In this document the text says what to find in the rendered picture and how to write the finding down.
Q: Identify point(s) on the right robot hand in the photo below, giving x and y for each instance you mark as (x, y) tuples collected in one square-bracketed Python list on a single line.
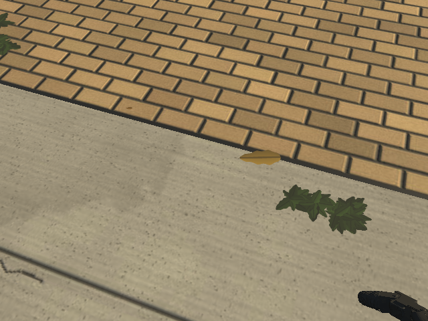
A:
[(396, 304)]

